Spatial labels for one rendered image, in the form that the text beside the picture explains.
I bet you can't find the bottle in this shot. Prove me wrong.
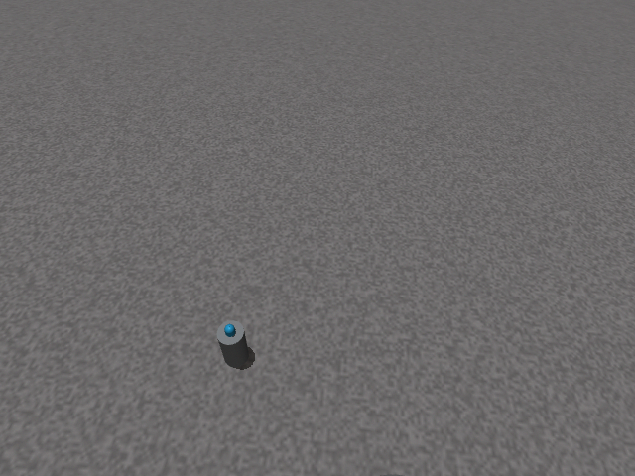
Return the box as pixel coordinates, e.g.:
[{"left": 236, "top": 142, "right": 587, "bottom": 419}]
[{"left": 217, "top": 320, "right": 249, "bottom": 367}]

